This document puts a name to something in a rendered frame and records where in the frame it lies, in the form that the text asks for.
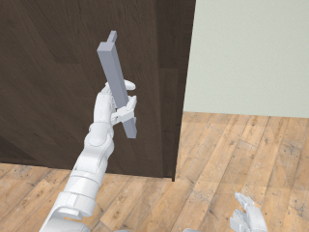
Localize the robot left upper arm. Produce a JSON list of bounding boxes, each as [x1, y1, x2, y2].
[[42, 217, 91, 232]]

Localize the right robot hand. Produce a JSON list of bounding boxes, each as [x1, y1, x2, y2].
[[230, 191, 268, 232]]

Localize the robot left forearm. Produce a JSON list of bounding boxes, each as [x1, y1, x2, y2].
[[39, 122, 115, 232]]

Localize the wardrobe door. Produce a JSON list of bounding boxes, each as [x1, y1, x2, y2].
[[0, 0, 164, 179], [0, 135, 36, 160]]

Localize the left robot hand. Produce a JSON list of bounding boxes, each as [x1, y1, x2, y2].
[[94, 80, 137, 128]]

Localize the handle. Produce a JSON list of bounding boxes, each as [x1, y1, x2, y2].
[[97, 30, 137, 138]]

